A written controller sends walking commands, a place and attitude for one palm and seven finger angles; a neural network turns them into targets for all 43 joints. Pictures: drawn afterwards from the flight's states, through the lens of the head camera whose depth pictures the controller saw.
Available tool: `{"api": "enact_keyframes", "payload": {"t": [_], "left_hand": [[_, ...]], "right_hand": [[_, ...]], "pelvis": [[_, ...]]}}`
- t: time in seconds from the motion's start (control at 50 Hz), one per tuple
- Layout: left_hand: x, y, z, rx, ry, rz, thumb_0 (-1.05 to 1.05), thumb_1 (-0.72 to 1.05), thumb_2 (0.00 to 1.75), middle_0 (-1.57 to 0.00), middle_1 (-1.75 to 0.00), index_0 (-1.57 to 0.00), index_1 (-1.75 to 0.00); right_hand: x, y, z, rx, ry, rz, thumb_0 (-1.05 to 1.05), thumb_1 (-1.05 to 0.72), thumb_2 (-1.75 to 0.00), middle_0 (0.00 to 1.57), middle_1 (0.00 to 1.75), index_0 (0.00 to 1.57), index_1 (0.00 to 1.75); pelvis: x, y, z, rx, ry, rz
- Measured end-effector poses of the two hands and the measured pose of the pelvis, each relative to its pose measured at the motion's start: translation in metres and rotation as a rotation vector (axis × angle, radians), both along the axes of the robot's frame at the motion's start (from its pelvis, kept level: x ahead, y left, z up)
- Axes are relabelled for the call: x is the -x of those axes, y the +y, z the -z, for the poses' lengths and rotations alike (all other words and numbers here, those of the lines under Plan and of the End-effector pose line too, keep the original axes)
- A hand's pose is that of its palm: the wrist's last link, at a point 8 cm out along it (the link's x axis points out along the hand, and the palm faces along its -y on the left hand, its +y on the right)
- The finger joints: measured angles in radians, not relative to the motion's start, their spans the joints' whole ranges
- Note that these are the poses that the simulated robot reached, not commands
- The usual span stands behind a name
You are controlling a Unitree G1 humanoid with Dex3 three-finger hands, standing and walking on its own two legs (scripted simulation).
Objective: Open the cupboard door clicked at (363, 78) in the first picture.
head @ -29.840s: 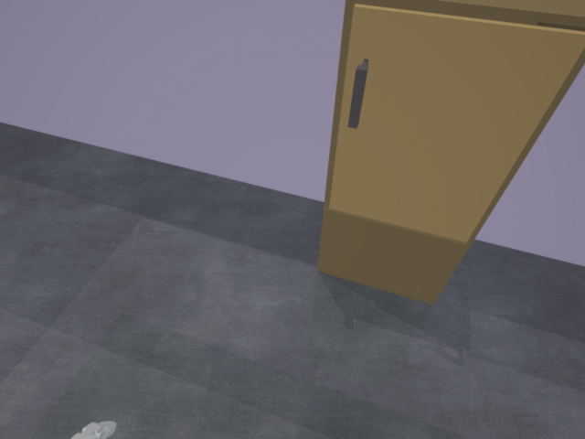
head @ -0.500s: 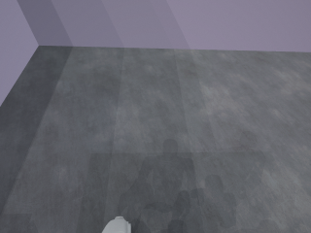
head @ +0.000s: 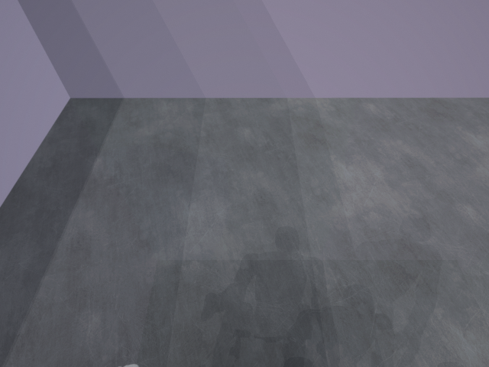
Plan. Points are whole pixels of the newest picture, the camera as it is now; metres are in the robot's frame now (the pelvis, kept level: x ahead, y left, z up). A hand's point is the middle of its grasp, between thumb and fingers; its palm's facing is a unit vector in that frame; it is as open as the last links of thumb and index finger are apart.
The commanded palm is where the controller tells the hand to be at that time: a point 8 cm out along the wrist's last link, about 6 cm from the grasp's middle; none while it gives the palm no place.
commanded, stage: turn to face it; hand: left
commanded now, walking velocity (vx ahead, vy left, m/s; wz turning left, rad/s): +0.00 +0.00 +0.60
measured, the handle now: out of the picture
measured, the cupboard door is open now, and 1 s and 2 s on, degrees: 39 39 39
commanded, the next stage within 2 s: none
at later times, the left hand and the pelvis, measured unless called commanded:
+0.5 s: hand out of the picture +0.10 +0.22 -0.15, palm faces +0.31 -0.91 -0.29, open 7.4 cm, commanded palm none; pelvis +0.07 -0.02 +0.00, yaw +17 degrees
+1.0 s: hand out of the picture +0.00 +0.14 -0.18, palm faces +0.62 -0.75 -0.24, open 7.4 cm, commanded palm none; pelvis +0.11 -0.03 -0.01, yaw +37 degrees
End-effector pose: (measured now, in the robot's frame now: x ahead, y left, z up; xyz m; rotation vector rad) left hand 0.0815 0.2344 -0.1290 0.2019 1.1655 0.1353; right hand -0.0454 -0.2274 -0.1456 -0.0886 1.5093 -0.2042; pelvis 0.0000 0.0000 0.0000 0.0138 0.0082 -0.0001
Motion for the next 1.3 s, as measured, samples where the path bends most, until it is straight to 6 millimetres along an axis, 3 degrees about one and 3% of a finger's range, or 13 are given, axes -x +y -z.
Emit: {"api": "enact_keyframes", "payload": {"t": [0.06, 0.16, 0.26, 0.36, 0.46, 0.54, 0.68, 0.86, 0.94, 1.0, 1.06, 1.18, 1.3], "left_hand": [[-0.005, -0.004, -0.003, 0.005, -0.01, -0.048, 0.01, 0.91, 0.89, -0.2, -0.3, -0.2, -0.3], [0.0, 0.004, 0.003, 0.014, 0.013, -0.136, 0.0, 0.92, 0.89, -0.2, -0.3, -0.2, -0.3], [0.015, 0.026, 0.027, 0.025, 0.059, -0.213, 0.0, 0.91, 0.89, -0.21, -0.3, -0.2, -0.3], [0.014, 0.037, 0.018, -0.009, 0.086, -0.267, 0.01, 0.91, 0.89, -0.2, -0.3, -0.2, -0.3], [0.005, 0.03, -0.005, -0.043, 0.036, -0.311, 0.01, 0.91, 0.89, -0.2, -0.3, -0.19, -0.3], [0.004, 0.014, -0.013, -0.089, 0.001, -0.344, 0.01, 0.91, 0.89, -0.2, -0.3, -0.19, -0.3], [0.033, -0.027, -0.025, -0.079, 0.067, -0.451, 0.01, 0.9, 0.89, -0.2, -0.3, -0.2, -0.3], [0.08, -0.066, -0.01, 0.01, 0.147, -0.621, 0.01, 0.9, 0.89, -0.21, -0.3, -0.2, -0.3], [0.106, -0.069, 0.009, 0.048, 0.179, -0.699, 0.01, 0.9, 0.89, -0.21, -0.3, -0.2, -0.3], [0.118, -0.062, 0.021, 0.055, 0.204, -0.736, 0.01, 0.9, 0.89, -0.21, -0.3, -0.2, -0.3], [0.112, -0.05, 0.015, 0.034, 0.176, -0.77, 0.01, 0.9, 0.89, -0.2, -0.3, -0.2, -0.3], [0.079, -0.03, -0.007, -0.029, 0.046, -0.784, 0.01, 0.9, 0.89, -0.2, -0.3, -0.19, -0.3], [0.052, -0.037, -0.018, -0.108, -0.036, -0.796, 0.01, 0.9, 0.89, -0.2, -0.3, -0.19, -0.3]], "right_hand": [[-0.032, -0.006, -0.005, -0.001, -0.007, -0.045, 0.01, -0.92, -0.9, 0.2, 0.3, 0.2, 0.3], [-0.114, -0.006, -0.015, 0.015, -0.124, -0.154, 0.01, -0.91, -0.9, 0.19, 0.3, 0.2, 0.3], [-0.197, 0.001, -0.011, 0.061, -0.286, -0.275, 0.01, -0.91, -0.9, 0.2, 0.3, 0.2, 0.3], [-0.242, 0.002, -0.023, 0.075, -0.35, -0.349, 0.01, -0.91, -0.9, 0.2, 0.3, 0.2, 0.3], [-0.271, -0.006, -0.022, 0.045, -0.339, -0.417, 0.01, -0.9, -0.9, 0.2, 0.3, 0.2, 0.3], [-0.296, -0.018, -0.007, 0.006, -0.335, -0.447, 0.01, -0.9, -0.9, 0.2, 0.3, 0.2, 0.3], [-0.338, -0.016, -0.01, -0.037, -0.303, -0.529, 0.01, -0.91, -0.9, 0.2, 0.3, 0.2, 0.3], [-0.388, 0.035, -0.02, -0.076, -0.313, -0.714, 0.01, -0.91, -0.9, 0.19, 0.3, 0.2, 0.3], [-0.408, 0.069, -0.021, -0.078, -0.373, -0.802, 0.01, -0.91, -0.9, 0.19, 0.3, 0.2, 0.3], [-0.414, 0.083, -0.021, -0.074, -0.42, -0.842, 0.01, -0.9, -0.9, 0.2, 0.3, 0.2, 0.3], [-0.409, 0.082, -0.026, -0.057, -0.403, -0.866, 0.01, -0.9, -0.9, 0.2, 0.3, 0.2, 0.3], [-0.403, 0.062, -0.024, -0.046, -0.319, -0.89, 0.01, -0.9, -0.9, 0.2, 0.3, 0.2, 0.3], [-0.419, 0.039, -0.004, -0.064, -0.262, -0.896, 0.01, -0.9, -0.9, 0.2, 0.3, 0.2, 0.3]], "pelvis": [[-0.012, -0.004, -0.005, -0.004, -0.004, -0.047], [-0.03, -0.003, -0.006, -0.008, -0.003, -0.119], [-0.046, 0.011, 0.014, 0.02, 0.0, -0.177], [-0.055, 0.004, 0.007, 0.017, 0.019, -0.221], [-0.067, -0.01, -0.001, 0.018, 0.031, -0.275], [-0.08, -0.03, 0.005, 0.002, 0.033, -0.328], [-0.097, -0.047, -0.008, -0.033, 0.019, -0.424], [-0.11, -0.049, -0.009, -0.034, 0.014, -0.558], [-0.111, -0.038, 0.002, -0.02, 0.01, -0.613], [-0.109, -0.034, 0.01, -0.019, 0.001, -0.647], [-0.111, -0.035, 0.005, -0.008, -0.003, -0.68], [-0.121, -0.044, -0.005, 0.016, -0.002, -0.738], [-0.144, -0.063, 0.004, 0.006, 0.013, -0.806]]}}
